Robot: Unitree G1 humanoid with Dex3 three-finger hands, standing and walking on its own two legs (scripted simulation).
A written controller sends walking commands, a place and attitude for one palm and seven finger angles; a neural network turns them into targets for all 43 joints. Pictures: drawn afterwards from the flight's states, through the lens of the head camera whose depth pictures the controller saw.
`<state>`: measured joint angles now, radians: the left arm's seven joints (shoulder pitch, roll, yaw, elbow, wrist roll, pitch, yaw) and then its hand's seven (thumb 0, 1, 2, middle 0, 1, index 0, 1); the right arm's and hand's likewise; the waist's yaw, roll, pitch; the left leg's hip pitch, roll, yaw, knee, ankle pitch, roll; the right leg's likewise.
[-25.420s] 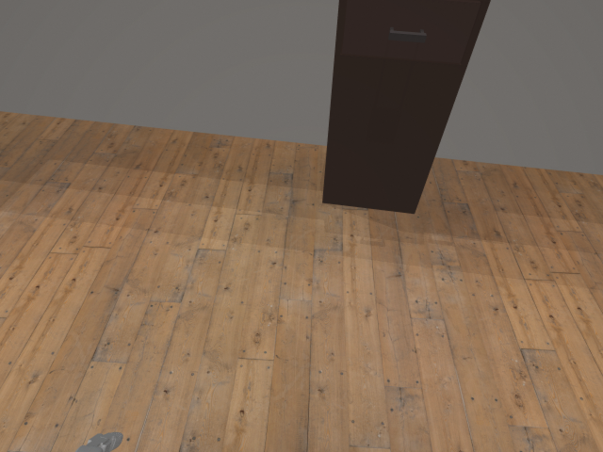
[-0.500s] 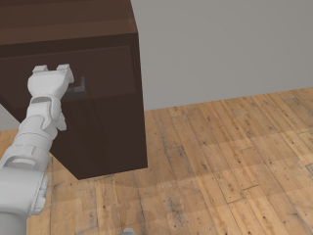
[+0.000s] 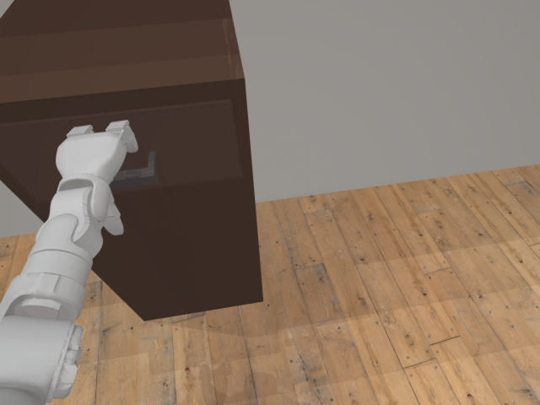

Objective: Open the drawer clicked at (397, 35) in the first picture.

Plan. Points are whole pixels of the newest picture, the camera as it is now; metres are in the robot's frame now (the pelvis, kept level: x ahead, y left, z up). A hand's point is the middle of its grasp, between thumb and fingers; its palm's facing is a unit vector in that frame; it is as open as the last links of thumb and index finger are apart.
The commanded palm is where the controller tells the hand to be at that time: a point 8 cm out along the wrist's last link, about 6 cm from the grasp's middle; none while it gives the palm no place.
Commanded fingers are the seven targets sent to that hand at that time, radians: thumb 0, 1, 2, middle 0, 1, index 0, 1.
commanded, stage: lift the fingers back up to retry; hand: left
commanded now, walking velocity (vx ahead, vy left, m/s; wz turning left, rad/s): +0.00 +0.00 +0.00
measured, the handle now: (123, 170) +0.48 +0.26 +0.06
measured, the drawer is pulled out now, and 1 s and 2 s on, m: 0.00 0.00 0.00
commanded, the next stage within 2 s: re-aim the fingers above the handle in 0.34 s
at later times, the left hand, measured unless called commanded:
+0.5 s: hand (109, 175) +0.43 +0.25 +0.11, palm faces -0.07 -0.04 -1.00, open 13.8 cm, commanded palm +0.41 +0.26 +0.18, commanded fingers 0.00 -0.50 0.30 -0.30 -1.20 -0.30 -1.20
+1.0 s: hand (108, 169) +0.44 +0.25 +0.11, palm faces -0.04 -0.05 -1.00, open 13.8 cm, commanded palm +0.42 +0.27 +0.18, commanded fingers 0.00 -0.50 0.30 -0.30 -1.20 -0.30 -1.20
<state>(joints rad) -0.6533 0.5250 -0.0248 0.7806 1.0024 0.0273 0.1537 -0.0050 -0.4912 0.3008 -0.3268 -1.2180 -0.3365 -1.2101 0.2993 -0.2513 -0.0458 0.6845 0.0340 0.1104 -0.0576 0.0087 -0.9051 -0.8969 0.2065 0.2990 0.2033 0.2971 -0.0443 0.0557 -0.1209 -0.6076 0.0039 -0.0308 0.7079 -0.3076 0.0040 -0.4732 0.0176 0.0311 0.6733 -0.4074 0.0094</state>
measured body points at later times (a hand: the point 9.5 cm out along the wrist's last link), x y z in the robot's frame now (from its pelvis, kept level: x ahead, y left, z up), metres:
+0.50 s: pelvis +0.01 -0.01 +0.01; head +0.05 -0.03 +0.46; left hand +0.42 +0.25 +0.16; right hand +0.12 -0.28 -0.12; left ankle +0.02 +0.12 -0.72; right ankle -0.05 -0.13 -0.72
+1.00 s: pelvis +0.00 -0.01 +0.01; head +0.04 -0.02 +0.45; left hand +0.43 +0.25 +0.16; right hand +0.07 -0.28 -0.12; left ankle +0.02 +0.12 -0.72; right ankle -0.05 -0.13 -0.72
